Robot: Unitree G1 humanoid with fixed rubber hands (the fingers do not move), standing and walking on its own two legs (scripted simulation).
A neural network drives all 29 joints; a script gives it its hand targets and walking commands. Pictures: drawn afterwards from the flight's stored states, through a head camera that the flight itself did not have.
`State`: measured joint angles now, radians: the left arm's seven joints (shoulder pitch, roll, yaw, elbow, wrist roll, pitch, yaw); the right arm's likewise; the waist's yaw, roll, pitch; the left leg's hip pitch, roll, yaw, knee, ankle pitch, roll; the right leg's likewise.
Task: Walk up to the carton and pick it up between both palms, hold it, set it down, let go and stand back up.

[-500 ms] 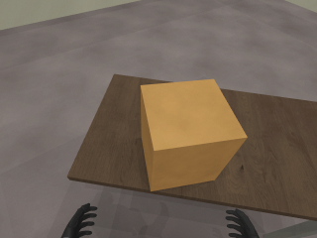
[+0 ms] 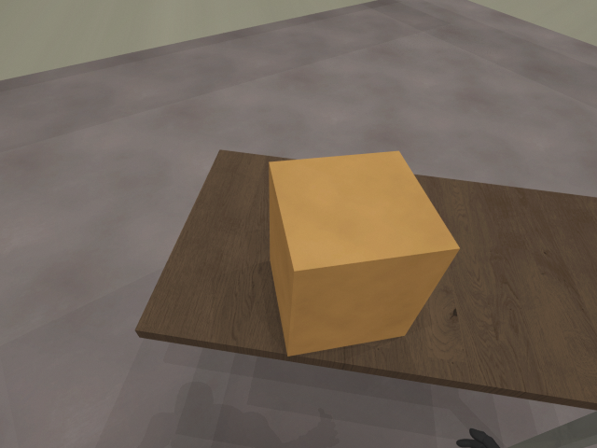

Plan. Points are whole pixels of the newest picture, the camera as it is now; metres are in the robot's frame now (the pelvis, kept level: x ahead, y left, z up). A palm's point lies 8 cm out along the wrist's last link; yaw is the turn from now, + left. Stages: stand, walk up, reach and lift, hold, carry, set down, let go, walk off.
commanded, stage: stand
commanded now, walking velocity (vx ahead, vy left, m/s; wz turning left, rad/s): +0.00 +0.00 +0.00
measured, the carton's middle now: (342, 255) +0.41 -0.01 +0.01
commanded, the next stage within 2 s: none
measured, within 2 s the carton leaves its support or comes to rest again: neither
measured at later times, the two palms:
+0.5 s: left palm out of the picture -0.03 +0.30 -0.13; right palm out of the picture +0.10 -0.25 -0.11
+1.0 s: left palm out of the picture -0.03 +0.31 -0.12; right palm out of the picture +0.09 -0.25 -0.12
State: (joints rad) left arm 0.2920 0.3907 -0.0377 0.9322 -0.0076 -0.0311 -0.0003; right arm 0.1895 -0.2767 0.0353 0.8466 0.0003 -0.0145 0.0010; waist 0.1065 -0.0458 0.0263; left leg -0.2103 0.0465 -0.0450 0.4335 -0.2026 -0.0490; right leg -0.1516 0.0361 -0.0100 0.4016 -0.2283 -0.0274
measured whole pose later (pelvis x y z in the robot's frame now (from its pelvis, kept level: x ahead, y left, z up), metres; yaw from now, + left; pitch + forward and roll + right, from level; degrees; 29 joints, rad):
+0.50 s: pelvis -0.01 +0.00 +0.00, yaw +0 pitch -2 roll -1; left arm 0.29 0.39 -0.04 1.04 -0.01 -0.04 0.00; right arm 0.19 -0.28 0.04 0.93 0.00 0.00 0.00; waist 0.11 -0.01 0.03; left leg -0.21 0.05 -0.05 0.43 -0.19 -0.05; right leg -0.15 0.04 -0.01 0.40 -0.22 -0.03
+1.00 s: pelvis -0.01 +0.00 +0.00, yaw +0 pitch -2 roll -1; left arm 0.29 0.39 -0.04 1.06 -0.01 -0.04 0.00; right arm 0.19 -0.28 0.04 0.97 0.00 0.00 0.00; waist 0.11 0.00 0.03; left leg -0.21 0.05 -0.05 0.43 -0.18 -0.05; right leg -0.15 0.04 -0.01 0.40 -0.21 -0.03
